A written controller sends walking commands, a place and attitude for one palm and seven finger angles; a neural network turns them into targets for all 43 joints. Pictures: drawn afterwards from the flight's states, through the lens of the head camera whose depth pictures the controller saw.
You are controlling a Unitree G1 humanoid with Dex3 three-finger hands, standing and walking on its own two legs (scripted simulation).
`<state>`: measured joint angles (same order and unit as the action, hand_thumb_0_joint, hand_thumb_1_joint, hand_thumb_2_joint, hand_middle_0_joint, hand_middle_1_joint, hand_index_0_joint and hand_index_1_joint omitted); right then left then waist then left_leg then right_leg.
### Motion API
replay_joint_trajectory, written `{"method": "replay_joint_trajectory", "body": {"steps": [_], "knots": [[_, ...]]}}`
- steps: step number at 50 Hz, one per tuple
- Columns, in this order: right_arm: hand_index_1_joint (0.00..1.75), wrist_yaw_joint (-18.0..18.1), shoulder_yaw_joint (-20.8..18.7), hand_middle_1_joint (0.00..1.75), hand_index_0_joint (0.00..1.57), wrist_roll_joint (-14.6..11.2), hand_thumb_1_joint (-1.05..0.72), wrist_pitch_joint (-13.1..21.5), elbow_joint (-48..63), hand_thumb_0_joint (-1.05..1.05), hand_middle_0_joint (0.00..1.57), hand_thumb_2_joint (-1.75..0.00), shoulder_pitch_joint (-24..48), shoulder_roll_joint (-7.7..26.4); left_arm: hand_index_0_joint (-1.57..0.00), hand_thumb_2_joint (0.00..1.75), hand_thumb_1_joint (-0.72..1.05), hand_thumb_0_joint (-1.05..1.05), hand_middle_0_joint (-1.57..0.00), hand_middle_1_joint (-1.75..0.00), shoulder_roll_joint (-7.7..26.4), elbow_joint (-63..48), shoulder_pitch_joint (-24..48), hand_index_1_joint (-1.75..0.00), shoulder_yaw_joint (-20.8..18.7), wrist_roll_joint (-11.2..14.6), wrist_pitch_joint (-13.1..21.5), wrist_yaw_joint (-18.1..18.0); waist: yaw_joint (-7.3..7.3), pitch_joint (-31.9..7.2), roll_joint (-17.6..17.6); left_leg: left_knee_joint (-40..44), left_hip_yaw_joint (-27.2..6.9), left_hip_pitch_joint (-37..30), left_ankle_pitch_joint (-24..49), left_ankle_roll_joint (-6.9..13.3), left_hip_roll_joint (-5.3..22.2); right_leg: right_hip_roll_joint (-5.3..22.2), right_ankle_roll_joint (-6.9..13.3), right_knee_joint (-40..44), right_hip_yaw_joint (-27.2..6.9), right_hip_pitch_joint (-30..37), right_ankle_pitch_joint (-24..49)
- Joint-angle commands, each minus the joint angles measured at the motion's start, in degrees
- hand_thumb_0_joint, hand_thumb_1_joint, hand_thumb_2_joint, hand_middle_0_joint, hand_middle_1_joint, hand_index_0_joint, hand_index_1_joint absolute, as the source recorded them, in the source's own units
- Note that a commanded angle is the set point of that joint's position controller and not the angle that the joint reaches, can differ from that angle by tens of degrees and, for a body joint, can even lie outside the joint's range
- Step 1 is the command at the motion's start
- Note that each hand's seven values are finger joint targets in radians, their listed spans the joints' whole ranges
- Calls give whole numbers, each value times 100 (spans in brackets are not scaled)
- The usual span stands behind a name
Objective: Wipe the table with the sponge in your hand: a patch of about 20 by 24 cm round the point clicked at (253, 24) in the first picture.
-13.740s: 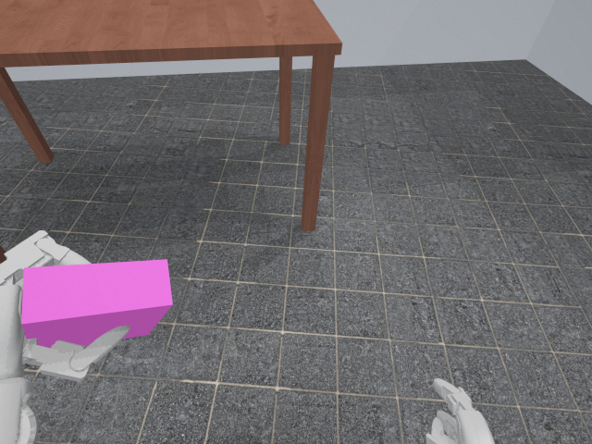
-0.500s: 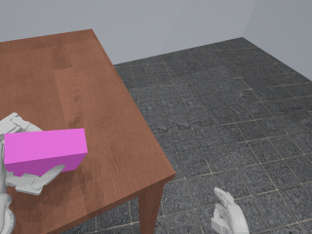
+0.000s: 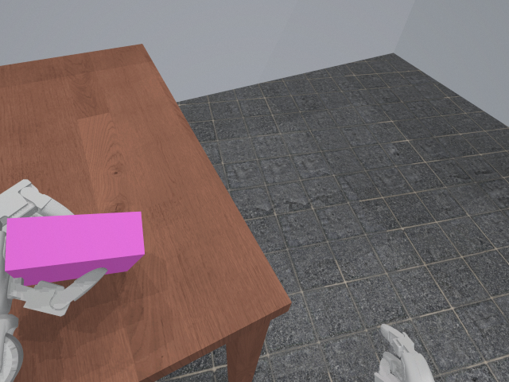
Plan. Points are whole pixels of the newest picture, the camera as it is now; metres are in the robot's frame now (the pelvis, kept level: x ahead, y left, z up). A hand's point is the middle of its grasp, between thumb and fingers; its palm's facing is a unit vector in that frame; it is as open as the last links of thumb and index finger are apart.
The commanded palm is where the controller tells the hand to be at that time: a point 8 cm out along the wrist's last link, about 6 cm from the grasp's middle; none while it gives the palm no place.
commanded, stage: come to a stop and stand still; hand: left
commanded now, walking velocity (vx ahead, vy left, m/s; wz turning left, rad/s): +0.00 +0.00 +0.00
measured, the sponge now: (98, 248) +0.24 +0.21 +0.15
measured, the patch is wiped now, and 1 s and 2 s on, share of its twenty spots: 0.05 0.05 0.05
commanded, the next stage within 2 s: look again from close up in 0.66 s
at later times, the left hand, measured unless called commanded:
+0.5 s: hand (12, 253) +0.21 +0.29 +0.16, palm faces +0.42 -0.85 -0.32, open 9.3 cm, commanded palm +0.15 +0.32 +0.17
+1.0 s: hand (0, 270) +0.19 +0.29 +0.16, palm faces +0.44 -0.84 -0.33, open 9.3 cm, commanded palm +0.14 +0.32 +0.17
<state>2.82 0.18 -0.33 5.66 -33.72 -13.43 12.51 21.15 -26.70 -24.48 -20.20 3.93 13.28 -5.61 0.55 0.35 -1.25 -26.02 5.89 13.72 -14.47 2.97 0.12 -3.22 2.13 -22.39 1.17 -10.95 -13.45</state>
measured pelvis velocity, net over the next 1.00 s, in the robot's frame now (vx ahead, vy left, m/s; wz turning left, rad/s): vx -0.02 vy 0.04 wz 0.02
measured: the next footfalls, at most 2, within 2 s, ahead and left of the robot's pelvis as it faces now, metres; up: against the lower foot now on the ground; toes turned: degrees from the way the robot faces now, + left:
none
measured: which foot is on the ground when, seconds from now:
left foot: down 0.00-1.00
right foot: down 0.00-1.00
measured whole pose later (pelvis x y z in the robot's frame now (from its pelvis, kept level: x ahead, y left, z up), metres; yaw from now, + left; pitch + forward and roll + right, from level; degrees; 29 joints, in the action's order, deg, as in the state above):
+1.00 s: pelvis -0.02 +0.04 +0.00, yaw +1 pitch +0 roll -2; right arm 3.9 0.8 -0.4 5.1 -33.4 -13.5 11.5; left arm 19.2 -24.6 -23.6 -19.2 2.0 11.0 -7.6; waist 0.8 0.3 -0.5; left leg -23.2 5.6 11.5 -11.9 5.6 -3.1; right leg -0.2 -0.8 -20.6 1.6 -8.7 -11.5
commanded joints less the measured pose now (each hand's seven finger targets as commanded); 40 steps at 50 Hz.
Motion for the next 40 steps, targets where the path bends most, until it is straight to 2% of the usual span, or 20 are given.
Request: {"method": "replay_joint_trajectory", "body": {"steps": [1,4,8,11,12,13,14,20,22,23,27,28,35,37,38,40], "knots": [[30,70,-231,30,20,-25,-90,380,958,0,20,-90,634,646,-120,130,10,0,-120,-160,878,-803,461,-160,-584,-55,145,-102,42,-784,254,203,-713,-620,1729,-98,459,638,-125,192,-625,220,1800],[30,42,-204,30,20,-16,-90,357,964,0,20,-90,648,622,-120,130,10,0,-120,-160,806,-1029,342,-160,-456,-95,110,-119,35,-1060,445,70,-688,-874,2618,-117,497,637,-114,0,-493,356,2335],[30,32,-178,30,20,-12,-90,322,1013,0,20,-90,697,607,-120,130,10,0,-120,-160,966,-1264,272,-160,-577,-104,62,-148,39,-1074,451,58,-744,-937,3200,-230,518,570,-73,-132,-395,360,2378],[30,29,-170,30,20,-2,-90,249,1065,0,20,-90,659,590,-120,130,10,0,-120,-160,973,-1273,175,-160,-625,-82,36,-153,35,-1027,538,98,-764,-871,3274,-274,577,549,-72,-145,-315,389,2130],[30,28,-165,30,20,-11,-90,231,1075,0,20,-90,638,578,-120,130,10,0,-120,-160,939,-1231,153,-160,-605,-65,22,-147,30,-987,453,135,-797,-824,3223,-299,579,543,-68,-135,-293,405,2037],[30,50,-159,30,20,0,-90,219,1079,0,20,-90,702,574,-120,130,10,0,-120,-160,1021,-1268,177,-160,-695,-68,4,-158,41,-994,571,164,-758,-882,3220,-348,581,538,-65,-136,-309,358,1987],[30,53,-155,30,20,7,-90,196,1071,0,20,-90,643,574,-120,130,10,0,-120,-160,935,-1273,210,-160,-604,-58,6,-149,20,-967,552,213,-801,-819,3177,-362,595,526,-69,-145,-246,386,1821],[30,79,-168,30,20,2,-90,168,1096,0,20,-90,638,597,-120,130,10,0,-120,-160,851,-1195,411,-160,-470,-76,-41,-146,36,-778,701,476,-847,-623,2507,-435,639,483,-92,-87,-211,369,1267],[30,78,-163,30,20,-6,-90,173,1110,0,20,-90,650,602,-120,130,10,0,-120,-160,818,-1149,414,-160,-415,-79,-58,-149,46,-765,610,516,-887,-533,2189,-398,620,509,-93,-3,-241,439,1220],[30,107,-160,30,20,-7,-90,179,1101,0,20,-90,708,584,-120,130,10,0,-120,-160,875,-1176,473,-160,-466,-92,-71,-167,61,-728,593,593,-876,-558,2032,-468,609,491,-98,-3,-234,373,1143],[30,122,-187,30,20,-7,-90,182,1088,0,20,-90,667,613,-120,130,10,0,-120,-160,822,-1092,433,-160,-426,-106,-52,-185,66,-719,439,693,-929,-324,1454,-404,563,513,-96,95,-264,580,1109],[30,142,-179,30,20,-6,-90,195,1077,0,20,-90,713,610,-120,130,10,0,-120,-160,841,-1122,491,-160,-440,-111,-52,-196,65,-683,520,767,-928,-359,1317,-472,547,502,-98,96,-261,485,988],[30,169,-203,30,20,-12,-90,220,1059,0,20,-90,685,624,-120,130,10,0,-120,-160,761,-941,460,-160,-365,-142,4,-206,70,-404,492,1102,-1076,40,254,-383,576,484,-127,178,-247,558,595],[30,169,-222,30,20,-23,-90,229,1052,0,20,-90,653,630,-120,130,10,0,-120,-160,762,-908,437,-160,-377,-162,27,-207,72,-436,405,1061,-1056,95,221,-337,556,494,-116,195,-279,653,686],[30,186,-220,30,20,-18,-90,242,1030,0,20,-90,701,627,-120,130,10,0,-120,-160,817,-914,453,-160,-448,-163,26,-219,74,-467,452,1090,-1045,23,168,-380,545,487,-126,193,-274,590,636],[30,172,-228,30,20,-19,-90,253,1027,0,20,-90,659,646,-120,130,10,0,-120,-160,716,-914,500,-160,-327,-181,44,-212,63,-335,579,1209,-1140,175,-78,-362,575,455,-125,166,-263,597,524]]}}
